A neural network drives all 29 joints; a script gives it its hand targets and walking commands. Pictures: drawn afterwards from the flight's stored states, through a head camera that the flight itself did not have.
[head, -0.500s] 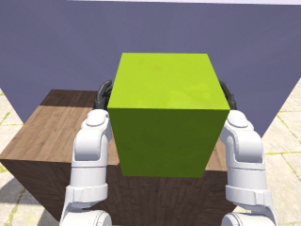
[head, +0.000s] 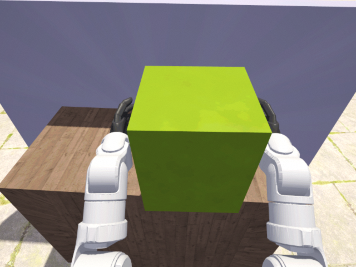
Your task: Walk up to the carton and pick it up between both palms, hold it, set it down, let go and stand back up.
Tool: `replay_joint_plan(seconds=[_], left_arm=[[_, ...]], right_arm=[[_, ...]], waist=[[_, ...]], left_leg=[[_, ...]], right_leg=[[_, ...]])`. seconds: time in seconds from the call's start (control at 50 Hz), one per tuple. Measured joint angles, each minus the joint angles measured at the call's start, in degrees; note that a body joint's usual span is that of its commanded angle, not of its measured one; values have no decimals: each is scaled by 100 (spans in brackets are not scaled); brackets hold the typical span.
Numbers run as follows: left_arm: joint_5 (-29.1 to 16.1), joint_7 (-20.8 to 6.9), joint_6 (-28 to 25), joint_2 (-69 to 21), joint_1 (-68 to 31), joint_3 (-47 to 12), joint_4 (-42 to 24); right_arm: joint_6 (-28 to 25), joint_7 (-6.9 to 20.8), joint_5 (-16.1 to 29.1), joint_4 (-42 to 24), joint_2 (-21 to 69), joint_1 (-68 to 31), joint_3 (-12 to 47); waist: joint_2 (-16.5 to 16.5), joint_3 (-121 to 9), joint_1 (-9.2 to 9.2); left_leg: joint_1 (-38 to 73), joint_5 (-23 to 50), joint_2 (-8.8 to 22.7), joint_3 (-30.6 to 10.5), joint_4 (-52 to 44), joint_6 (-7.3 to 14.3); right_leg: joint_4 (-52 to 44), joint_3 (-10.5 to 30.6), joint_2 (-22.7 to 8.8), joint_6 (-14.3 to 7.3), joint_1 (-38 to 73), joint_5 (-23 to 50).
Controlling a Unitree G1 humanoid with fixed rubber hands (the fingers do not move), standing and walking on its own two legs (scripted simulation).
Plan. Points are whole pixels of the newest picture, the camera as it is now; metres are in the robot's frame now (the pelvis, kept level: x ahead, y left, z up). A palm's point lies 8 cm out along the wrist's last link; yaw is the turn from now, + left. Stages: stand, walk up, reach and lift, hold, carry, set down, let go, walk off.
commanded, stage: hold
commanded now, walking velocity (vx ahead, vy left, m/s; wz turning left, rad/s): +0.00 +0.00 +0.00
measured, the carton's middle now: (192, 141) +0.35 -0.01 +0.15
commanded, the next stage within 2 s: set down in 1.30 s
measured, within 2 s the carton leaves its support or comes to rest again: neither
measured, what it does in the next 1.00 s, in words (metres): stands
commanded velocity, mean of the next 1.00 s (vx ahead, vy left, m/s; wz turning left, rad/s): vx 0.00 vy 0.00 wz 0.00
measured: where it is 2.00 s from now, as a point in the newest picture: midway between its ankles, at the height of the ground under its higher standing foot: outside the picture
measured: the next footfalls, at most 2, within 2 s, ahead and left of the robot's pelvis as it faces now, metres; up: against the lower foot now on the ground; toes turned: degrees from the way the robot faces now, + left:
none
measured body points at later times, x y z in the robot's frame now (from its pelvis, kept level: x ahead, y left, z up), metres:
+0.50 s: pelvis +0.00 +0.00 +0.00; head -0.03 +0.01 +0.45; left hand +0.36 +0.14 +0.18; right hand +0.36 -0.16 +0.18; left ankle +0.01 +0.11 -0.76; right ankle +0.03 -0.11 -0.76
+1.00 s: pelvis +0.00 +0.00 +0.00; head -0.03 +0.01 +0.45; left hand +0.36 +0.14 +0.18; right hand +0.35 -0.16 +0.18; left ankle +0.01 +0.11 -0.76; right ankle +0.03 -0.11 -0.76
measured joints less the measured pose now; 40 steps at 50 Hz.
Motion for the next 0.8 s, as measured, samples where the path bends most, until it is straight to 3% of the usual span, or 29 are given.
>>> replay_joint_plan(seconds=[0.38, 0.8], left_arm=[[40, -29, -115, 11, -282, 124, 371], [-26, 13, -7, 15, -15, 1, -16]], right_arm=[[-118, 24, -54, 345, -15, -250, -117], [-12, -17, 17, -8, 0, -20, 2]], waist=[[-7, -58, -5], [-4, 5, -20]], left_leg=[[-143, -10, -4, 16, 92, 6], [-29, -14, 2, -12, 35, -5]], right_leg=[[127, 16, -4, -1, -165, -24], [38, -9, 2, -4, -27, -20]])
